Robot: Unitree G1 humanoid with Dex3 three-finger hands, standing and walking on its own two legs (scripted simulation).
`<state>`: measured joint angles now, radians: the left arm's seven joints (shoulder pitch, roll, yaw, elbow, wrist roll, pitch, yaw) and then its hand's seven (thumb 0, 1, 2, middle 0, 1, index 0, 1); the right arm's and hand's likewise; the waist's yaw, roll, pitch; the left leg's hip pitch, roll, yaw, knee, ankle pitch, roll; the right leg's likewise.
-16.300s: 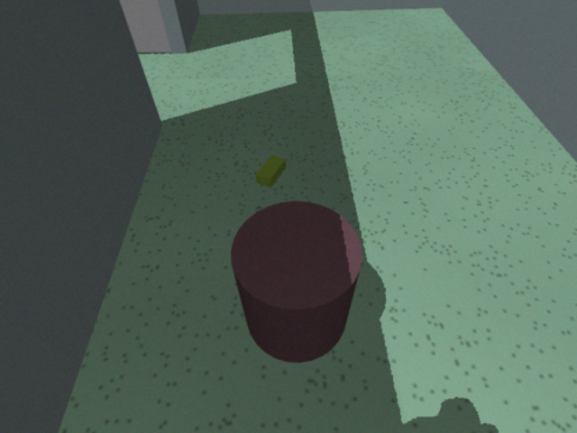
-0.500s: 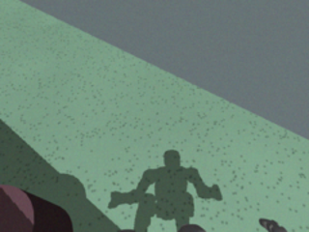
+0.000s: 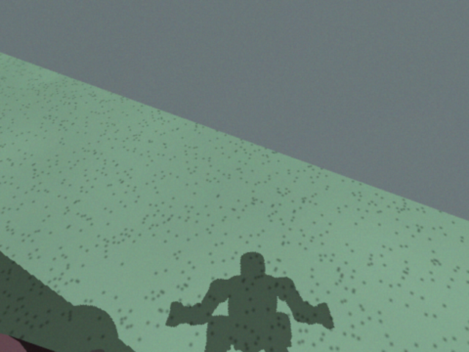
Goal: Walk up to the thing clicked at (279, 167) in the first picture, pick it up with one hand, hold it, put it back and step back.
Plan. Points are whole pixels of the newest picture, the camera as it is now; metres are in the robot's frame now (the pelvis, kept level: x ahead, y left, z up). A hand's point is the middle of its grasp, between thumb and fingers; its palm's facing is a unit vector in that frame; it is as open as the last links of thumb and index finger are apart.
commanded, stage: walk up
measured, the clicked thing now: out of the picture +0.39 +1.40 -0.74
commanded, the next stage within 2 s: stand in 0.28 s
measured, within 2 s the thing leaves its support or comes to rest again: neither
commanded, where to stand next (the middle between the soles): +0.05 +0.00 m, yaw +0 degrees
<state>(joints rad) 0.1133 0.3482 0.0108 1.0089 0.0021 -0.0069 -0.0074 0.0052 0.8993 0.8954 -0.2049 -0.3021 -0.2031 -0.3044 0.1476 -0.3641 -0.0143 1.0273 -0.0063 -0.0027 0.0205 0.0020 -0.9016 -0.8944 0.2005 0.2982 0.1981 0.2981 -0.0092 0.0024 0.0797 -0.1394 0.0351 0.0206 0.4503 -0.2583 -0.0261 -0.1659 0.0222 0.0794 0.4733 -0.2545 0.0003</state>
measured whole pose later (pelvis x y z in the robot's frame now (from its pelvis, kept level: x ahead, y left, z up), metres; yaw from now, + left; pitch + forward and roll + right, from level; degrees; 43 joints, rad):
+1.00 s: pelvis +0.00 +0.01 +0.01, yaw +1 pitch -2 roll +0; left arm 0.13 0.35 0.00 1.14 0.01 -0.01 0.00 0.00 0.90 0.90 -0.20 -0.30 -0.20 -0.30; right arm 0.11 -0.35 -0.01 1.13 -0.01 -0.01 0.02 0.00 -0.90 -0.89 0.20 0.30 0.20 0.30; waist 0.00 0.00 0.06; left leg -0.11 0.02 0.00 0.32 -0.18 -0.01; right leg -0.12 0.00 0.06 0.31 -0.16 0.02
